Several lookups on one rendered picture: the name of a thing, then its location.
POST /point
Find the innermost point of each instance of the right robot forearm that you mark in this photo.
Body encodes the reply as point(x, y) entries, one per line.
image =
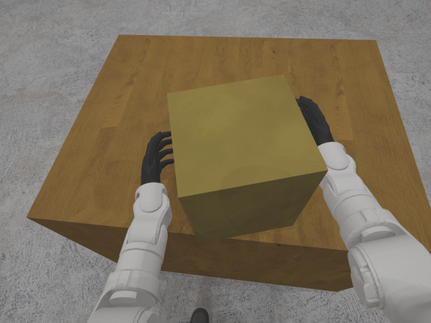
point(352, 205)

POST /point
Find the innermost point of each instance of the left robot hand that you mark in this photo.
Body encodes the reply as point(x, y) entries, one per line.
point(151, 166)

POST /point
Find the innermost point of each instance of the robot right upper arm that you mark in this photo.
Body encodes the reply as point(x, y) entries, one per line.
point(394, 275)

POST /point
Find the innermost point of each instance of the right robot hand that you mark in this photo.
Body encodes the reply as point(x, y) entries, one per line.
point(315, 120)

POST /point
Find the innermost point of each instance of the pedestal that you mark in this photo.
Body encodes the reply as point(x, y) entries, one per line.
point(89, 192)

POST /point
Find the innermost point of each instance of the carton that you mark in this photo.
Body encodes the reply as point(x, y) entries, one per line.
point(244, 157)

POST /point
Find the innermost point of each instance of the left robot forearm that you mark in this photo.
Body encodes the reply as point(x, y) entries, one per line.
point(135, 281)

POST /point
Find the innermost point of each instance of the left robot foot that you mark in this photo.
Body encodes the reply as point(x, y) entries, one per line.
point(200, 315)

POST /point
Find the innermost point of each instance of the robot left upper arm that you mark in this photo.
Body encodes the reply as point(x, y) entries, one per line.
point(124, 315)

